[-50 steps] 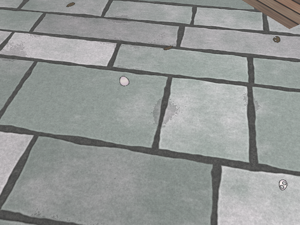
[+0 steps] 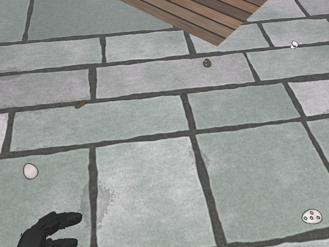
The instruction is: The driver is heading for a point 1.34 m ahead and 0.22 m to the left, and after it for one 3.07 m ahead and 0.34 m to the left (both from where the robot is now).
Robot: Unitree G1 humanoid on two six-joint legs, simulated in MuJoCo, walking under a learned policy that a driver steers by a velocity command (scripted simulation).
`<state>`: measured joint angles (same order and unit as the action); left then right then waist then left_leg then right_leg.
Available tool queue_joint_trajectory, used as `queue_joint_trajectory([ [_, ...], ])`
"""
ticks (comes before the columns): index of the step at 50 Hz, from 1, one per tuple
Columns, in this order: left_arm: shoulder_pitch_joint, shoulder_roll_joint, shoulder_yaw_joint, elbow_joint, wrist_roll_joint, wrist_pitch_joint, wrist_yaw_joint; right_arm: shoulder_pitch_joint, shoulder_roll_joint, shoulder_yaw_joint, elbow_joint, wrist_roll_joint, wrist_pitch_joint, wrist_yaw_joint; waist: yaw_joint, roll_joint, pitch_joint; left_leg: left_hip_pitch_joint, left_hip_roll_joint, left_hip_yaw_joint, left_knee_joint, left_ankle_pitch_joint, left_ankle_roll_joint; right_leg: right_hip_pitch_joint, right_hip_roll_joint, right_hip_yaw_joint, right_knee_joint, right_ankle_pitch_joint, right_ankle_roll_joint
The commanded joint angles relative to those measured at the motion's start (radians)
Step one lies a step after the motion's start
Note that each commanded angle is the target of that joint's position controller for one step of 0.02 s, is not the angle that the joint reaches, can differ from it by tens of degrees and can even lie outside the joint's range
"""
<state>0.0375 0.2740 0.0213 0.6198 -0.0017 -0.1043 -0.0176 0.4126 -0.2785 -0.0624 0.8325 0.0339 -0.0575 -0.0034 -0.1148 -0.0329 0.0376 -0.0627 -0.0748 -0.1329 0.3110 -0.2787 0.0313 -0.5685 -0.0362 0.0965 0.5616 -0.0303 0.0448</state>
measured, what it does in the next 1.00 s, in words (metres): walks ahead, turning left: right foot, then left foot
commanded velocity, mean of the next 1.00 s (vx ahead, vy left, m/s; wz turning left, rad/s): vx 0.50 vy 0.00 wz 0.32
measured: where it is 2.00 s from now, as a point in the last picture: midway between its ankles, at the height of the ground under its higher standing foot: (106, 120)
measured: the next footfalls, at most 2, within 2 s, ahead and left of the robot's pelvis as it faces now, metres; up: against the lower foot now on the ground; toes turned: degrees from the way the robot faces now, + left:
right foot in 0.08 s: +0.21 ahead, -0.14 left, +0.00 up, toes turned +7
left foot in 0.58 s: +0.44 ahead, +0.18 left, +0.00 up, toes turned +24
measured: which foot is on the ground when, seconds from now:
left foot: down 0.00-0.08, up 0.10-0.56, down 0.58-1.00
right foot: up 0.00-0.06, down 0.08-0.58, up 0.60-1.00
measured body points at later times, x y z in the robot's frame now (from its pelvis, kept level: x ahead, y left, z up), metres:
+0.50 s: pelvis +0.27 +0.00 -0.01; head +0.30 +0.02 +0.44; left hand +0.19 +0.29 -0.13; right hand +0.56 -0.15 -0.08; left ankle +0.39 +0.18 -0.71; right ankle +0.18 -0.14 -0.74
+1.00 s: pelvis +0.53 +0.13 +0.00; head +0.55 +0.14 +0.45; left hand +0.61 +0.42 -0.11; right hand +0.69 -0.12 -0.12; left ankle +0.40 +0.16 -0.74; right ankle +0.77 +0.05 -0.70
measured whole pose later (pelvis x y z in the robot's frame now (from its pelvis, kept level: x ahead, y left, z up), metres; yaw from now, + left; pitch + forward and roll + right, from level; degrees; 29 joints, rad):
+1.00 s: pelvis +0.53 +0.13 +0.00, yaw +19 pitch +1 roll +2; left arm 0.16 0.28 0.03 0.72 -0.02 -0.06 -0.04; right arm 0.29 -0.28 -0.05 0.79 0.00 -0.08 0.01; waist -0.06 -0.05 0.03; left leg 0.06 -0.09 0.09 0.21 -0.29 0.06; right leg -0.66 -0.09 0.03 0.63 0.11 0.00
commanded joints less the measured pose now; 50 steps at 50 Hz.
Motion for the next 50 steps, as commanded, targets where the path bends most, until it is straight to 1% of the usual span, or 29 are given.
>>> queue_joint_trajectory([
  [1,0.004,0.118,0.045,-0.068,-0.011,-0.017,0.003,-0.046,-0.185,-0.044,-0.076,0.004,-0.005,-0.009,0.091,0.129,-0.023,-0.144,0.236,-0.216,-0.022,0.178,0.127,0.242,0.029,-0.020,-0.056,0.016,-0.018],
  [3,0.143,0.160,0.072,-0.039,-0.005,-0.019,0.014,-0.053,-0.145,-0.032,-0.086,-0.007,-0.002,-0.008,0.173,0.120,-0.089,-0.183,0.168,-0.186,0.157,0.241,0.080,0.457,0.008,-0.028,-0.104,-0.041,-0.067],
  [4,0.297,0.220,0.090,-0.026,0.010,-0.018,0.024,-0.056,-0.081,-0.008,-0.113,-0.028,-0.004,-0.003,0.239,0.020,-0.229,-0.289,0.104,-0.119,0.439,0.108,0.043,0.684,-0.158,0.126,-0.099,-0.124,-0.131],
  [5,0.371,0.300,0.106,-0.002,0.024,-0.001,0.020,0.081,0.002,0.017,-0.141,-0.006,-0.016,-0.005,0.184,-0.289,-0.364,-0.578,-0.014,-0.001,0.770,-0.303,-0.010,0.939,-0.389,0.554,-0.190,-0.289,-0.280],
  [6,0.364,0.224,0.094,0.007,0.011,0.003,0.012,0.083,-0.093,0.000,-0.126,0.019,-0.015,-0.008,0.190,-0.254,-0.317,-0.711,0.055,-0.023,0.930,-0.297,-0.018,0.893,-0.401,0.700,-0.261,-0.496,-0.301],
  [7,0.314,0.153,0.075,0.000,0.006,0.003,0.013,-0.012,-0.151,-0.017,-0.131,0.019,-0.009,-0.009,0.205,-0.139,-0.185,-0.741,0.095,-0.019,0.972,-0.199,-0.019,0.784,-0.352,0.539,-0.273,-0.473,-0.263],
  [8,0.260,0.124,0.064,0.001,0.010,0.005,0.012,-0.069,-0.151,-0.020,-0.139,0.006,-0.003,-0.009,0.189,-0.073,-0.117,-0.711,0.128,0.005,0.956,-0.121,-0.024,0.674,-0.305,0.389,-0.280,-0.325,-0.238],
  [9,0.223,0.098,0.056,0.009,0.014,0.006,0.010,-0.100,-0.141,-0.023,-0.148,-0.006,0.001,-0.007,0.168,-0.064,-0.069,-0.685,0.151,0.007,0.914,-0.076,-0.028,0.591,-0.263,0.290,-0.301,-0.211,-0.229],
  [11,0.192,0.087,0.056,0.023,0.019,-0.002,0.012,-0.111,-0.103,-0.021,-0.160,-0.001,0.017,0.004,0.136,-0.090,-0.031,-0.620,0.180,0.021,0.862,-0.027,-0.031,0.494,-0.222,0.154,-0.353,-0.092,-0.217],
  [13,0.195,0.101,0.065,0.043,0.009,-0.013,0.012,-0.138,-0.070,-0.013,-0.179,-0.005,0.029,0.010,0.128,-0.067,-0.015,-0.626,0.187,0.032,0.811,0.005,-0.039,0.471,-0.226,0.078,-0.388,0.000,-0.234],
  [16,0.202,0.137,0.078,0.071,0.006,-0.015,0.016,-0.201,-0.055,-0.005,-0.208,-0.015,0.031,0.021,0.133,-0.033,-0.001,-0.653,0.193,0.038,0.665,0.119,-0.049,0.489,-0.232,-0.020,-0.414,0.082,-0.243],
  [20,0.223,0.175,0.088,0.099,-0.001,-0.003,0.024,-0.325,-0.046,0.007,-0.240,-0.012,0.018,0.048,0.172,-0.013,0.026,-0.590,0.172,0.101,0.442,0.296,-0.031,0.501,-0.210,-0.154,-0.421,0.108,-0.211],
  [24,0.275,0.210,0.100,0.135,-0.021,0.017,0.025,-0.421,-0.065,0.003,-0.289,-0.009,0.019,0.066,0.187,-0.013,0.051,-0.579,0.148,0.150,0.336,0.241,0.014,0.605,-0.240,-0.216,-0.376,0.199,-0.181],
  [26,0.278,0.239,0.108,0.139,-0.027,0.031,0.030,-0.401,-0.094,-0.012,-0.301,-0.014,0.024,0.070,0.154,-0.041,0.011,-0.494,0.093,0.204,0.318,0.141,0.053,0.650,-0.242,-0.255,-0.262,0.499,-0.160],
  [27,0.277,0.254,0.112,0.138,-0.031,0.039,0.034,-0.338,-0.121,-0.027,-0.292,-0.016,0.029,0.068,0.112,-0.055,-0.038,-0.395,0.052,0.232,0.313,0.095,0.078,0.654,-0.235,-0.275,-0.147,0.659,-0.149],
  [28,0.265,0.252,0.109,0.134,-0.035,0.047,0.038,-0.195,-0.163,-0.054,-0.257,-0.013,0.033,0.060,0.027,-0.043,-0.114,-0.194,0.009,0.247,0.260,0.132,0.112,0.594,-0.209,-0.305,0.042,0.710,-0.123],
  [29,0.277,0.222,0.094,0.120,-0.020,0.044,0.044,-0.014,-0.230,-0.088,-0.211,-0.009,0.044,0.042,-0.054,0.010,-0.203,0.112,0.044,0.141,0.242,0.156,0.157,0.383,-0.172,-0.309,0.316,0.508,-0.083],
  [30,0.382,0.070,0.044,0.061,0.028,0.025,0.028,-0.026,-0.355,-0.106,-0.214,0.002,0.040,0.029,0.067,0.301,-0.286,0.468,0.328,-0.410,0.197,0.046,0.338,-0.091,0.011,-0.262,0.696,-0.479,-0.014],
  [31,0.310,0.128,0.043,0.054,-0.002,-0.012,0.015,0.006,-0.282,-0.080,-0.249,-0.006,0.024,0.031,0.001,0.206,-0.453,0.519,0.423,-0.716,0.022,-0.146,0.400,-0.198,0.052,-0.019,0.832,-0.582,-0.021],
  [32,0.208,0.190,0.060,0.032,-0.045,-0.027,0.007,-0.022,-0.215,-0.060,-0.227,-0.017,0.010,0.036,-0.019,0.135,-0.301,0.417,0.395,-0.564,-0.017,-0.097,0.336,-0.270,0.000,-0.005,0.819,-0.476,-0.039],
  [33,0.194,0.176,0.052,0.030,-0.046,-0.034,0.011,-0.081,-0.185,-0.049,-0.222,-0.016,0.003,0.035,0.023,0.083,-0.200,0.268,0.363,-0.427,-0.018,-0.008,0.299,-0.247,-0.048,-0.023,0.740,-0.387,-0.051],
  [34,0.194,0.172,0.053,0.048,-0.022,-0.030,0.019,-0.152,-0.145,-0.035,-0.227,-0.021,-0.001,0.033,0.064,0.049,-0.137,0.125,0.332,-0.318,-0.020,0.127,0.269,-0.185,-0.088,-0.030,0.664,-0.331,-0.045],
  [35,0.222,0.176,0.058,0.061,-0.013,-0.018,0.018,-0.193,-0.114,-0.022,-0.233,-0.036,-0.006,0.031,0.100,0.076,-0.114,0.022,0.305,-0.242,-0.042,0.244,0.256,-0.104,-0.115,-0.023,0.624,-0.293,-0.041],
  [36,0.248,0.168,0.058,0.073,-0.013,-0.003,0.015,-0.207,-0.108,-0.019,-0.228,-0.043,-0.012,0.031,0.120,0.090,-0.107,-0.042,0.293,-0.201,-0.068,0.297,0.254,-0.050,-0.123,-0.025,0.606,-0.273,-0.035],
  [38,0.268,0.132,0.050,0.088,-0.011,0.021,0.016,-0.201,-0.123,-0.021,-0.197,-0.040,-0.029,0.030,0.133,0.078,-0.084,-0.109,0.287,-0.106,-0.113,0.388,0.257,-0.028,-0.125,-0.039,0.557,-0.229,-0.015],
  [40,0.218,0.111,0.043,0.074,-0.010,0.034,0.019,-0.183,-0.139,-0.025,-0.166,-0.043,-0.040,0.024,0.121,0.068,-0.039,-0.123,0.274,-0.025,-0.147,0.420,0.242,-0.077,-0.127,-0.036,0.474,-0.123,0.000],
  [44,0.123,0.084,0.034,0.058,-0.018,0.027,0.004,-0.168,-0.139,-0.019,-0.133,-0.046,-0.044,0.015,0.077,0.073,0.004,-0.104,0.223,0.125,-0.176,0.375,0.171,-0.060,-0.085,-0.047,0.218,0.147,-0.015],
  [47,0.037,0.066,0.025,0.025,-0.024,0.022,-0.013,-0.120,-0.160,-0.023,-0.097,-0.040,-0.041,0.012,0.034,0.065,0.038,-0.024,0.263,0.152,-0.190,0.348,0.158,-0.074,-0.060,-0.063,0.094,0.202,-0.035],
  [50,-0.018,0.065,0.024,-0.012,-0.021,0.020,-0.036,-0.085,-0.167,-0.028,-0.065,-0.032,-0.021,0.008,0.017,0.057,0.055,0.126,0.310,0.169,-0.137,0.430,0.149,-0.152,-0.043,-0.076,0.033,0.116,-0.067],
])
Over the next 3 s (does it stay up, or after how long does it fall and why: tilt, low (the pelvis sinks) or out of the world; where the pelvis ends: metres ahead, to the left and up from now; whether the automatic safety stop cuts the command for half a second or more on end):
stays up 1.27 0.16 0.00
